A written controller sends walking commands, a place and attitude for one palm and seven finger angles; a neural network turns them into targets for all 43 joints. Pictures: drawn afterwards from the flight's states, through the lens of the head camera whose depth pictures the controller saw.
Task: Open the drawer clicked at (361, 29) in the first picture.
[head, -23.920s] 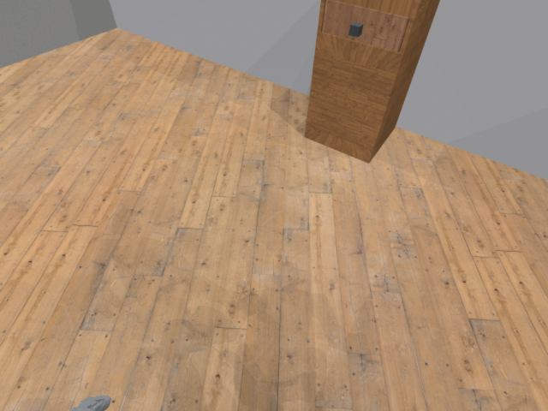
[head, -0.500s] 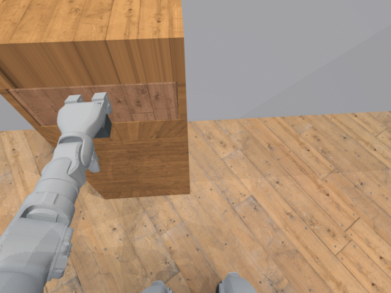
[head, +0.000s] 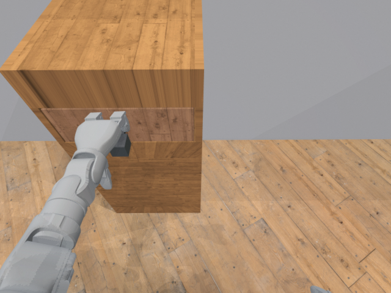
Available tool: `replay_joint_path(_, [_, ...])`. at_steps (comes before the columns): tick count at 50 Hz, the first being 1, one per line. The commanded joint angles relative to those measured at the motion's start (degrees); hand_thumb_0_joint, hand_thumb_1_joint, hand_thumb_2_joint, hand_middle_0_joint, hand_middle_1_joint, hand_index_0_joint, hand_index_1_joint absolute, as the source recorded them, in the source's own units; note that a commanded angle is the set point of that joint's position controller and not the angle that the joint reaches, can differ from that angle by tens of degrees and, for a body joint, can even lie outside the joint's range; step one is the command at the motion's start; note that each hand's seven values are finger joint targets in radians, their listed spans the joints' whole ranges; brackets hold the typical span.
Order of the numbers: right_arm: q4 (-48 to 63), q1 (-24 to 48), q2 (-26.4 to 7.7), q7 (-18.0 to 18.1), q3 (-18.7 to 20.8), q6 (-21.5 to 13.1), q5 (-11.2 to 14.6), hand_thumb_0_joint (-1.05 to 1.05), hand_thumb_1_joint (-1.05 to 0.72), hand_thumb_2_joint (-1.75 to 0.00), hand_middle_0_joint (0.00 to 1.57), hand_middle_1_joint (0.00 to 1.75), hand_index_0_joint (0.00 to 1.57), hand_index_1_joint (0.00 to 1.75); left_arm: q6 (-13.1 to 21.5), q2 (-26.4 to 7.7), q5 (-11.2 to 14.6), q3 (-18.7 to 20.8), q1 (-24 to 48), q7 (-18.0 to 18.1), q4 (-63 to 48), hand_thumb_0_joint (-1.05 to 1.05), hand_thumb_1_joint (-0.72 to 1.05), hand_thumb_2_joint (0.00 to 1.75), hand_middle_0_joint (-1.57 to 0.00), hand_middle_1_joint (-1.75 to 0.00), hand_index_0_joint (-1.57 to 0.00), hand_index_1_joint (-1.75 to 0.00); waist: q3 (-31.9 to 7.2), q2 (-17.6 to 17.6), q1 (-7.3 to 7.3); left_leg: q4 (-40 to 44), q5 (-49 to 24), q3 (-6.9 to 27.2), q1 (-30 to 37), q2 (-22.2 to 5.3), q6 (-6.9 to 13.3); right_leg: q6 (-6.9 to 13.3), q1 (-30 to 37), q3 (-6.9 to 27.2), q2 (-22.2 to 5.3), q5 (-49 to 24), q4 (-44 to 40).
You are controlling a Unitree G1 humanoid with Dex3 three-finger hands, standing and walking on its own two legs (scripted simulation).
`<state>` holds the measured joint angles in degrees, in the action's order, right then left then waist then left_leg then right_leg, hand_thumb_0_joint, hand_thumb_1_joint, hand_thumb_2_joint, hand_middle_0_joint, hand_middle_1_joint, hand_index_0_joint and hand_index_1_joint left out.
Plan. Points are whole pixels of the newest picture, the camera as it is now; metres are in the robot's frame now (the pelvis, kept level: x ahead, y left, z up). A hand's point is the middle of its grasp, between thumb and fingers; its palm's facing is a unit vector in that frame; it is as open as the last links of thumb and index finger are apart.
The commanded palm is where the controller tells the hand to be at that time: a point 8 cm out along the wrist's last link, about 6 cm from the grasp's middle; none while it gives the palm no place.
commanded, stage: re-aim the fingers above the handle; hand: left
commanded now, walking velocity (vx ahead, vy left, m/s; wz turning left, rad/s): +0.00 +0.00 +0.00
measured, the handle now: (121, 138) +0.49 +0.22 -0.04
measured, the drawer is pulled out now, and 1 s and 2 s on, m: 0.00 0.00 0.00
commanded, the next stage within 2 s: none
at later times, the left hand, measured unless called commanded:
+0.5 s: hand (117, 146) +0.42 +0.19 +0.03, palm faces -0.03 -0.05 -1.00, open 13.8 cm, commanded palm +0.39 +0.21 +0.08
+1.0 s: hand (118, 141) +0.43 +0.19 +0.03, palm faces +0.01 -0.02 -1.00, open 13.8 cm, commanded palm +0.40 +0.22 +0.08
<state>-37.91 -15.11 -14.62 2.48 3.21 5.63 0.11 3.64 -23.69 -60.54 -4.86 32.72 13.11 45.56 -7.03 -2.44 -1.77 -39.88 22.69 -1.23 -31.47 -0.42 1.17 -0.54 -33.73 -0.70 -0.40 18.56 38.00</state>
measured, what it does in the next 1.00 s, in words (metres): stands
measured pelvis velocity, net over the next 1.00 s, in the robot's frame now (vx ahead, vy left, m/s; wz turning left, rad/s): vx -0.02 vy -0.01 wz -0.01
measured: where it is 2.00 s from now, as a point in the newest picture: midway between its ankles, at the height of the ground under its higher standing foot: outside the picture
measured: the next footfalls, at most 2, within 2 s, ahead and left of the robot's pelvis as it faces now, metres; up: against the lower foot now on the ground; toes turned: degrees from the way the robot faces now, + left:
none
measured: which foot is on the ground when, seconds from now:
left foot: down 0.00-1.00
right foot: down 0.00-1.00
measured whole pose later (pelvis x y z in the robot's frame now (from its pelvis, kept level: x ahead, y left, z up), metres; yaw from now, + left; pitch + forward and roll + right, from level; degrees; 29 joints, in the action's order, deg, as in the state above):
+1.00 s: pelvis -0.02 -0.01 +0.00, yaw -1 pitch +15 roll +0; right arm -40.4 -15.7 -14.7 2.6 3.0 3.4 -0.3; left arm 3.3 -23.0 -63.3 -3.3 39.8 19.9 52.9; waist -6.7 -2.3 -3.5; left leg -40.9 21.2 -1.8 -34.2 -0.6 0.6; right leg 0.2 -37.3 0.0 -0.2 17.4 40.2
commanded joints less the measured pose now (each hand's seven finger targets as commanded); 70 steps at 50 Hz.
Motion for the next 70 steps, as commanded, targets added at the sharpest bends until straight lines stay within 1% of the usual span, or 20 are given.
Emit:
replay_joint_path(1, [4.3, -4.4, -7.0, 0.5, 3.1, -1.6, -0.5, 0.00, -0.90, -0.90, 0.20, 0.30, 0.20, 0.30, 3.4, -14.8, -1.0, 7.5, 23.4, 5.7, -14.8, 0.00, -0.50, 0.30, -0.30, -1.20, -0.30, -1.20, -21.3, -2.6, -0.13, 0.6, -35.6, 0.6, 11.4, 1.4, 0.5, 2.8, 10.1, -1.2, 2.8, -24.0, 0.2])
replay_joint_path(7, [3.0, -4.4, -7.1, -1.2, 3.7, -2.1, -0.6, 0.00, -0.90, -0.90, 0.20, 0.30, 0.20, 0.30, -0.9, -11.2, -1.7, 5.8, 21.4, 10.2, -14.0, 0.00, -0.50, 0.30, -0.30, -1.20, -0.30, -1.20, -23.4, -2.2, -0.58, -0.3, -38.6, 0.8, 12.8, 0.8, -0.3, 2.7, 8.5, -1.9, 3.2, -24.3, 0.8])
replay_joint_path(14, [2.8, -3.8, -8.0, -0.2, 3.3, -1.5, 0.0, 0.00, -0.90, -0.90, 0.20, 0.30, 0.20, 0.30, -5.6, -8.9, -0.1, 1.0, 27.6, 6.3, -10.1, 0.00, -0.50, 0.30, -0.30, -1.20, -0.30, -1.20, -20.9, 2.1, -2.91, 2.5, -27.7, 0.4, 10.9, 1.6, 0.7, 2.6, 11.0, -1.5, 2.9, -20.6, -2.1])
replay_joint_path(16, [3.0, -3.8, -7.7, 0.3, 3.3, -1.7, -0.2, 0.00, -0.90, -0.90, 0.20, 0.30, 0.20, 0.30, -4.3, -8.3, 0.5, 0.4, 27.4, 4.9, -11.6, 0.00, -0.50, 0.30, -0.30, -1.20, -0.30, -1.20, -22.2, 1.1, -2.56, 2.5, -28.3, 0.3, 12.4, 1.7, 0.9, 2.5, 11.8, -1.2, 2.8, -21.4, -2.2])
replay_joint_path(19, [3.2, -3.8, -7.6, 1.0, 2.9, -1.6, -0.4, 0.00, -0.90, -0.90, 0.20, 0.30, 0.20, 0.30, -1.7, -12.0, 0.6, 4.1, 24.0, 3.7, -9.8, 0.00, -0.50, 0.30, -0.30, -1.20, -0.30, -1.20, -20.5, 2.2, -1.17, 2.9, -26.6, 0.1, 9.9, 2.0, 1.0, 2.6, 13.5, -0.9, 2.6, -21.5, -2.4])
replay_joint_path(24, [3.6, -3.1, -7.2, 0.5, 2.6, -1.7, -0.4, 0.00, -0.90, -0.90, 0.20, 0.30, 0.20, 0.30, 0.6, -16.7, -1.3, 10.0, 18.8, 6.7, -8.1, 0.00, -0.50, 0.30, -0.30, -1.20, -0.30, -1.20, -18.5, 1.5, 2.15, 3.6, -25.6, -0.6, 5.5, 2.1, 0.6, 3.1, 14.5, -0.6, 2.5, -20.9, -1.2])
replay_joint_path(27, [4.0, -2.8, -6.9, -0.1, 2.7, -2.2, -0.3, 0.00, -0.90, -0.90, 0.20, 0.30, 0.20, 0.30, -0.7, -15.2, -2.0, 9.3, 17.5, 9.0, -8.3, 0.00, -0.50, 0.30, -0.30, -1.20, -0.30, -1.20, -18.8, 1.0, 2.20, 3.8, -24.6, -1.4, 5.1, 2.1, 0.5, 3.0, 14.5, -0.6, 2.6, -21.0, -1.2])
replay_joint_path(32, [3.3, -3.2, -7.8, 0.4, 3.0, -3.1, 0.3, 0.00, -0.90, -0.90, 0.20, 0.30, 0.20, 0.30, -3.0, -15.2, -2.2, 6.9, 23.5, 9.2, -5.8, 0.00, -0.50, 0.30, -0.30, -1.20, -0.30, -1.20, -17.9, 3.2, -0.62, 4.5, -18.1, -1.8, 4.6, 2.2, 1.0, 2.3, 13.4, 0.1, 2.4, -16.4, -3.1])
replay_joint_path(36, [2.4, -4.4, -7.5, 1.3, 3.7, -4.0, 0.3, 0.00, -0.90, -0.90, 0.20, 0.30, 0.20, 0.30, -0.4, -8.9, -0.9, 0.1, 32.5, 7.3, -11.3, 0.00, -0.50, 0.30, -0.30, -1.20, -0.30, -1.20, -21.0, -0.8, -3.96, 3.5, -19.4, -0.7, 11.1, 2.0, 1.3, 2.4, 9.9, 0.1, 2.6, -15.8, -3.5])
replay_joint_path(39, [1.7, -5.1, -7.6, 1.8, 3.6, -4.3, 0.0, 0.00, -0.90, -0.90, 0.20, 0.30, 0.20, 0.30, 1.5, -9.7, 0.2, 0.7, 32.4, 6.0, -10.6, 0.00, -0.50, 0.30, -0.30, -1.20, -0.30, -1.20, -21.3, 0.3, -4.32, 2.8, -19.4, -0.1, 11.3, 2.2, 1.3, 2.3, 9.5, 0.0, 2.7, -15.6, -3.5])
replay_joint_path(43, [1.1, -5.4, -7.7, 1.5, 2.9, -4.3, 0.0, 0.00, -0.90, -0.90, 0.20, 0.30, 0.20, 0.30, 1.6, -13.3, -1.3, 4.4, 31.3, 7.5, -5.1, 0.00, -0.50, 0.30, -0.30, -1.20, -0.30, -1.20, -17.0, 0.5, -2.50, 3.5, -17.4, 0.4, 6.9, 2.4, 0.9, 2.8, 7.4, -0.7, 2.6, -13.0, -2.7])
replay_joint_path(44, [1.2, -5.1, -7.9, 1.3, 2.8, -4.1, -0.1, 0.00, -0.90, -0.90, 0.20, 0.30, 0.20, 0.30, 1.1, -15.7, -1.6, 6.8, 30.0, 8.1, -3.9, 0.00, -0.50, 0.30, -0.30, -1.20, -0.30, -1.20, -17.9, -0.7, -1.17, 3.5, -18.3, 0.2, 6.1, 2.6, 0.7, 3.1, 8.4, -0.7, 2.6, -13.3, -2.2])
replay_joint_path(47, [1.6, -4.8, -7.6, 0.4, 2.3, -3.8, -0.4, 0.00, -0.90, -0.90, 0.20, 0.30, 0.20, 0.30, -1.5, -15.7, -2.3, 7.7, 27.1, 9.8, -0.2, 0.00, -0.50, 0.30, -0.30, -1.20, -0.30, -1.20, -18.0, 0.5, -0.08, 3.3, -19.8, -0.7, 4.0, 2.4, 0.5, 3.0, 9.4, -1.0, 2.6, -15.6, -1.1])
replay_joint_path(49, [2.2, -4.3, -8.1, 0.3, 2.1, -3.2, -0.6, 0.00, -0.90, -0.90, 0.20, 0.30, 0.20, 0.30, -3.0, -21.0, -2.5, 11.7, 25.3, 10.0, 0.4, 0.00, -0.50, 0.30, -0.30, -1.20, -0.30, -1.20, -21.2, 1.9, 1.65, 3.0, -21.2, -1.2, 2.2, 2.6, 0.5, 2.8, 13.7, -0.3, 2.5, -18.4, -0.3])
replay_joint_path(50, [2.5, -4.1, -8.2, 0.3, 1.8, -2.8, -0.5, 0.00, -0.90, -0.90, 0.20, 0.30, 0.20, 0.30, -3.9, -22.6, -2.7, 11.9, 25.5, 9.9, 0.6, 0.00, -0.50, 0.30, -0.30, -1.20, -0.30, -1.20, -21.7, 2.3, 1.67, 3.1, -20.7, -1.7, 1.4, 2.7, 0.6, 2.5, 15.2, 0.2, 2.3, -19.7, -0.3])
replay_joint_path(54, [3.6, -4.6, -8.2, 0.4, 2.7, -3.0, 0.0, 0.00, -0.90, -0.90, 0.20, 0.30, 0.20, 0.30, -4.2, -17.2, -2.0, 8.4, 23.2, 7.7, -0.3, 0.00, -0.50, 0.30, -0.30, -1.20, -0.30, -1.20, -22.8, 4.1, 0.26, 3.1, -22.5, -2.1, 3.2, 2.2, 1.0, 2.2, 15.8, 0.0, 2.5, -21.9, -1.2])
replay_joint_path(56, [3.6, -5.5, -8.2, 0.6, 3.2, -3.4, 0.4, 0.00, -0.90, -0.90, 0.20, 0.30, 0.20, 0.30, -3.1, -11.7, -0.8, 3.5, 24.8, 5.8, -2.4, 0.00, -0.50, 0.30, -0.30, -1.20, -0.30, -1.20, -21.1, 4.5, -2.03, 3.2, -22.0, -1.7, 5.9, 1.7, 1.3, 1.9, 13.0, -0.3, 2.7, -20.6, -2.3])
replay_joint_path(59, [3.2, -5.8, -8.2, 1.3, 3.7, -3.8, 0.1, 0.00, -0.90, -0.90, 0.20, 0.30, 0.20, 0.30, 0.5, -10.0, 0.6, 1.3, 29.0, 3.8, -8.6, 0.00, -0.50, 0.30, -0.30, -1.20, -0.30, -1.20, -21.4, 3.6, -3.68, 2.7, -22.5, -0.9, 8.9, 1.7, 1.6, 1.9, 11.6, 0.2, 2.6, -19.9, -3.1])
replay_joint_path(65, [1.0, -6.9, -7.5, 1.4, 3.8, -4.0, -0.6, 0.00, -0.90, -0.90, 0.20, 0.30, 0.20, 0.30, 5.3, -12.8, -1.5, 4.5, 32.3, 7.2, -12.1, 0.00, -0.50, 0.30, -0.30, -1.20, -0.30, -1.20, -20.8, -2.2, -2.81, 0.9, -26.8, 1.1, 11.2, 1.6, 0.8, 2.7, 5.7, -1.0, 2.9, -17.8, -0.7])
replay_joint_path(70, [0.6, -5.4, -7.5, -0.4, 2.8, -3.1, -1.2, 0.00, -0.90, -0.90, 0.20, 0.30, 0.20, 0.30, -0.3, -20.5, -3.2, 12.8, 27.3, 13.1, -6.0, 0.00, -0.50, 0.30, -0.30, -1.20, -0.30, -1.20, -23.1, -3.3, 1.19, 0.7, -28.8, 0.1, 6.2, 2.2, 0.0, 3.3, 9.5, -1.5, 2.9, -20.5, 2.0])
